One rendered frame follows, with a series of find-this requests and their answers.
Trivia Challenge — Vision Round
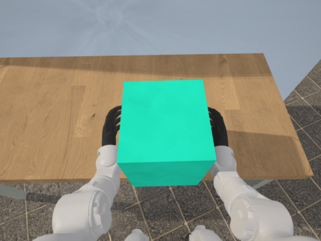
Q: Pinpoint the robot left hand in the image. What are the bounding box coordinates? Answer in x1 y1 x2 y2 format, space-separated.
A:
102 105 122 147

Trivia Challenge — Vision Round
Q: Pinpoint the carton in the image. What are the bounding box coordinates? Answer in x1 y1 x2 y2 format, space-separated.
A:
117 80 217 187

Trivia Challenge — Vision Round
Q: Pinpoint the robot right thigh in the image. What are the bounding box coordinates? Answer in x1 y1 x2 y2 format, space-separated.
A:
189 229 222 241

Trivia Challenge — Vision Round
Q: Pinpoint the right robot shin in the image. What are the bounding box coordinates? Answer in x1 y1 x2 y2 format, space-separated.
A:
193 225 206 232

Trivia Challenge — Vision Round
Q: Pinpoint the left robot forearm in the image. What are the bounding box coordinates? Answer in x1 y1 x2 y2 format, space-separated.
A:
52 145 122 232

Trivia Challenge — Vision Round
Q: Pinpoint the right robot forearm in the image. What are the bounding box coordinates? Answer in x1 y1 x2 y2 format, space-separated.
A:
209 146 293 224

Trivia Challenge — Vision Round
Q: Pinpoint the left robot upper arm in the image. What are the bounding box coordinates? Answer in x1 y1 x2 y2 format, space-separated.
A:
32 190 112 241

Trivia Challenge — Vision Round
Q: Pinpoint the right robot upper arm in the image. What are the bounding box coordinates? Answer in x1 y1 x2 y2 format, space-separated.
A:
230 196 320 241

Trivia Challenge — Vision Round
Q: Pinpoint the table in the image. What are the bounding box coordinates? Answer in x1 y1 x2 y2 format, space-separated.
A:
0 53 314 200

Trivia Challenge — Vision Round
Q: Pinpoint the robot right hand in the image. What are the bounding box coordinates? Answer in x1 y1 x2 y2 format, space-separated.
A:
208 107 228 147

